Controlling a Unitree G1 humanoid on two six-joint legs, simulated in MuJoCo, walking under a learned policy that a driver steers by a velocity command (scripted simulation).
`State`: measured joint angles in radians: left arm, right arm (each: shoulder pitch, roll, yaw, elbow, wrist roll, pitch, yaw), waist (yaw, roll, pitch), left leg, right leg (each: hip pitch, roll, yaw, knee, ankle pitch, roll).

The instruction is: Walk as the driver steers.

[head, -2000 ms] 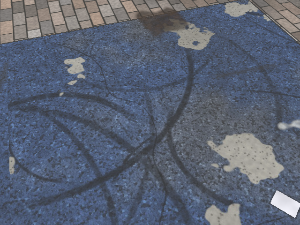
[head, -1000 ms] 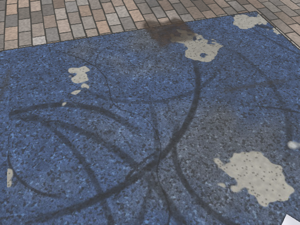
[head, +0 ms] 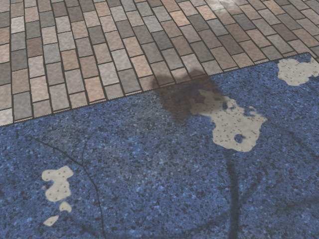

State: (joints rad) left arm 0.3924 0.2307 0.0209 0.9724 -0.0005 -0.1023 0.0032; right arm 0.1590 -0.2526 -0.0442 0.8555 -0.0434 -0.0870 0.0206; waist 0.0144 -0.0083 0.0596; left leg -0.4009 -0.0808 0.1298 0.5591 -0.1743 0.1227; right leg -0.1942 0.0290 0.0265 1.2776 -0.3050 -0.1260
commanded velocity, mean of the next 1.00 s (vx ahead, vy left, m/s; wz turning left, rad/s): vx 0.81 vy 0.00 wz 0.00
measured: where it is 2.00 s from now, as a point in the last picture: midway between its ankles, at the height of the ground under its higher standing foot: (185, 129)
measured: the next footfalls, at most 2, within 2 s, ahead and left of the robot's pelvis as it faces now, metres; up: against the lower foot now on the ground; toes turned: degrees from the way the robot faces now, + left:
right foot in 0.36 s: +0.58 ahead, -0.10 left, +0.00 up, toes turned -3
left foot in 0.80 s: +1.02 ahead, +0.04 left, +0.00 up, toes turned +1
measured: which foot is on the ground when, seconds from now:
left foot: down 0.00-0.38, up 0.40-0.78, down 0.80-1.00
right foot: up 0.00-0.34, down 0.36-0.82, up 0.84-1.00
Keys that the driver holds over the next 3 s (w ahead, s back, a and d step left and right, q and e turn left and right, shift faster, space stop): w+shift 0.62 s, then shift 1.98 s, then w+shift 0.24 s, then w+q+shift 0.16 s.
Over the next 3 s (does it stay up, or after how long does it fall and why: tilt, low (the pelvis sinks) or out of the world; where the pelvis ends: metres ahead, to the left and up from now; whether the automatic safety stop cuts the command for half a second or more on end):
stays up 1.10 -0.14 0.01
